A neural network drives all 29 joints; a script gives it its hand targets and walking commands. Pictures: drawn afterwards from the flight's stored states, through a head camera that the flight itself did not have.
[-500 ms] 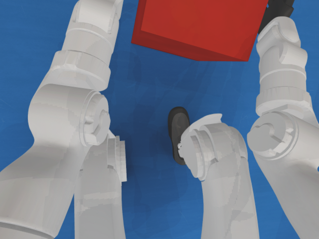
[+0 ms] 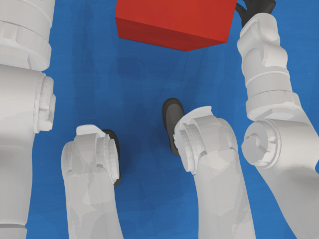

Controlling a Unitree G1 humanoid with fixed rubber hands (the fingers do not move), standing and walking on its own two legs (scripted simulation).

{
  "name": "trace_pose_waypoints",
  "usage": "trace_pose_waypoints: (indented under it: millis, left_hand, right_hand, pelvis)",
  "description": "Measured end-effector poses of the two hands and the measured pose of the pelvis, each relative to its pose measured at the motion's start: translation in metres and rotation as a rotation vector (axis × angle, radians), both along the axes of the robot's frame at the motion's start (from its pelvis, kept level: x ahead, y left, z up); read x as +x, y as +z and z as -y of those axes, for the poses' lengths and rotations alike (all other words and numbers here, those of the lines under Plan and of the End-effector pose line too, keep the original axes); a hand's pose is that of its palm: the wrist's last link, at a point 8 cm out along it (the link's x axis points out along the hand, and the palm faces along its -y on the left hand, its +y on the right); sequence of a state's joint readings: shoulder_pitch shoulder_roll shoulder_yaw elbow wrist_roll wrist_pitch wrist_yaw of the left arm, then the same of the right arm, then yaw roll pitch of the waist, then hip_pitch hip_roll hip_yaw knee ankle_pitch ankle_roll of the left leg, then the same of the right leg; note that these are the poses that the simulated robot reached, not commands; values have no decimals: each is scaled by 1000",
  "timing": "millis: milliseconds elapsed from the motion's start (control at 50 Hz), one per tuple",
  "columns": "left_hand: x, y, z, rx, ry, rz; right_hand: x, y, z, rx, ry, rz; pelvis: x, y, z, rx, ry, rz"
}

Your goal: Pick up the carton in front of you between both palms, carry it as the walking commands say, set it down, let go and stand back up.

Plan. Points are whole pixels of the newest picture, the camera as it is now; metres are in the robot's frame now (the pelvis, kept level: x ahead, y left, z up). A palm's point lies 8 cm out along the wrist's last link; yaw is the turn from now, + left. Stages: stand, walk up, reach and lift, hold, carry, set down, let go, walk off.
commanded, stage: set down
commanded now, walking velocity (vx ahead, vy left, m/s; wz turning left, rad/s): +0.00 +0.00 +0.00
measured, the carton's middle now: out of the picture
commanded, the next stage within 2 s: let go in 0.86 s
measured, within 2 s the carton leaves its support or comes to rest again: neither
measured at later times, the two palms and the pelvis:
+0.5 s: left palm out of the picture +0.62 +0.11 +0.01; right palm out of the picture +0.49 -0.25 +0.01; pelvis +0.02 -0.01 +0.12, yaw +1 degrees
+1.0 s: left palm out of the picture +0.61 +0.13 +0.15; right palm out of the picture +0.47 -0.25 +0.15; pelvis +0.05 +0.00 +0.25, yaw +3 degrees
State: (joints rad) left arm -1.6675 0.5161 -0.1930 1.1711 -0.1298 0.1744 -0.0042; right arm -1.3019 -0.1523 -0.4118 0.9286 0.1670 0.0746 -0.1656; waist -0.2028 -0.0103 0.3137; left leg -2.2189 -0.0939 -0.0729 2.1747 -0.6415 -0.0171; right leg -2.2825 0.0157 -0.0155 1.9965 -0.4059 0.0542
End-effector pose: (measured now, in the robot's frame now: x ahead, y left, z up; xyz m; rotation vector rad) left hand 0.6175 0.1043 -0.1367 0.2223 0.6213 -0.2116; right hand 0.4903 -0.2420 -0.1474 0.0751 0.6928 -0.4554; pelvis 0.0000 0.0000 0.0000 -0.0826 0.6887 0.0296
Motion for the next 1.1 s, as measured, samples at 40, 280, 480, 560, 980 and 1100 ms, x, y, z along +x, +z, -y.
trace_pose_waypoints:
  millis: [40, 280, 480, 560, 980, 1100]
  left_hand:
    - [1, 13, 4, 9, -1, 1]
    - [5, 86, 0, 24, 24, -37]
    - [6, 140, -9, 17, 8, -28]
    - [5, 164, -10, 14, 1, -27]
    - [-5, 286, -19, 16, 23, -48]
    - [-46, 301, -34, 40, 108, -45]
  right_hand:
    - [-1, 12, 0, 0, -5, 17]
    - [-3, 92, 9, 1, -19, 42]
    - [-3, 151, 6, -14, -13, 41]
    - [-5, 176, 8, -18, -16, 42]
    - [-16, 294, 5, -29, 20, 39]
    - [-39, 317, -5, -49, 151, -2]
  pelvis:
    - [0, 7, 0, 8, -7, -5]
    - [10, 65, 3, 41, -30, -84]
    - [23, 114, 6, 41, -23, -141]
    - [27, 135, 5, 38, -19, -149]
    - [44, 242, 0, 55, -8, -110]
    - [56, 270, 5, 69, 1, -68]
